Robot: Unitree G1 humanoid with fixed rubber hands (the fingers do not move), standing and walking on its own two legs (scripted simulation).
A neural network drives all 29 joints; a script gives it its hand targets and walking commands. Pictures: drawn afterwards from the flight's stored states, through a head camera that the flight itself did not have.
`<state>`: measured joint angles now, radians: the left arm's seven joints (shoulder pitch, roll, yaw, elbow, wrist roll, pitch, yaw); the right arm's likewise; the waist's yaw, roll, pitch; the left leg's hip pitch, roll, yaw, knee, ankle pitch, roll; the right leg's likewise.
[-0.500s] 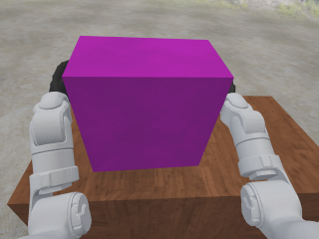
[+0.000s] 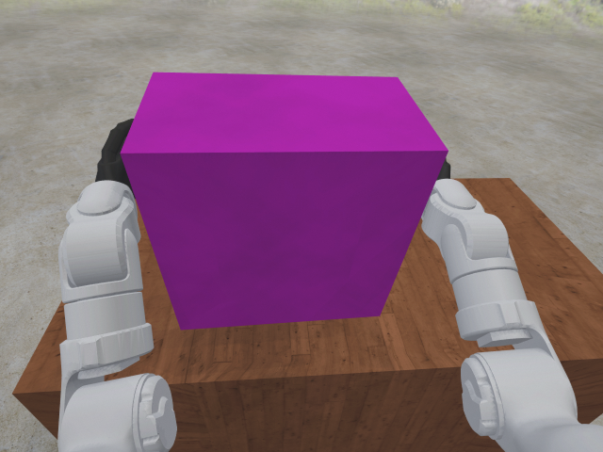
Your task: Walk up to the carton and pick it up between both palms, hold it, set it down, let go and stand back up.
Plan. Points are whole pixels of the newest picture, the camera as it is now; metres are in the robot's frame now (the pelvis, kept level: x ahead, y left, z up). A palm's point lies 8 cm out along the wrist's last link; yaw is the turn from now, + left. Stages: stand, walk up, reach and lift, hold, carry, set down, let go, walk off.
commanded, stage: hold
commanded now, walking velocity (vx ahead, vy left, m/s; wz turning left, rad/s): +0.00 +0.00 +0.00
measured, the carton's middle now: (282, 211) +0.37 +0.01 +0.18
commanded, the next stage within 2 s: none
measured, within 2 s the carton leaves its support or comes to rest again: neither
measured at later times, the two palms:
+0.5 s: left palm (108, 183) +0.35 +0.21 +0.24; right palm (421, 182) +0.36 -0.17 +0.23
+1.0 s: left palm (114, 189) +0.34 +0.20 +0.24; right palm (428, 185) +0.36 -0.18 +0.22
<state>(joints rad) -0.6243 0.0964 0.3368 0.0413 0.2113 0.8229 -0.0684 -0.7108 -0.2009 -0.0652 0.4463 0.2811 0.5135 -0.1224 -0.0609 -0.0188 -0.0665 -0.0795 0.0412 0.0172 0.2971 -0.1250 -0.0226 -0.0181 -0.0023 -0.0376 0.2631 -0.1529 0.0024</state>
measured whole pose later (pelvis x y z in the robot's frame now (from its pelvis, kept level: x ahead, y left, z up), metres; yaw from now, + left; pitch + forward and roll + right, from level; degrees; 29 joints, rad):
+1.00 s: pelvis +0.00 +0.00 +0.00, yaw +1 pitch -5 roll +0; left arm -0.64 0.10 0.34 0.07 0.21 0.82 -0.07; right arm -0.72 -0.19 -0.08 0.48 0.26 0.51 -0.11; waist -0.06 -0.03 -0.07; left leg -0.08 0.04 0.01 0.30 -0.12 -0.02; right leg -0.02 0.00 -0.05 0.27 -0.15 0.00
